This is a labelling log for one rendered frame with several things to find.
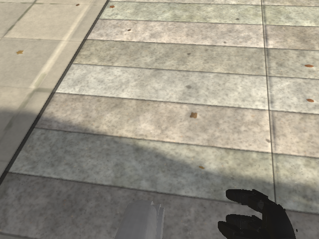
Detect robot right hand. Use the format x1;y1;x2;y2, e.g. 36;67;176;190
217;189;298;239

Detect left robot thigh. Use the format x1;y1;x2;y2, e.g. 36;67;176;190
115;199;165;239

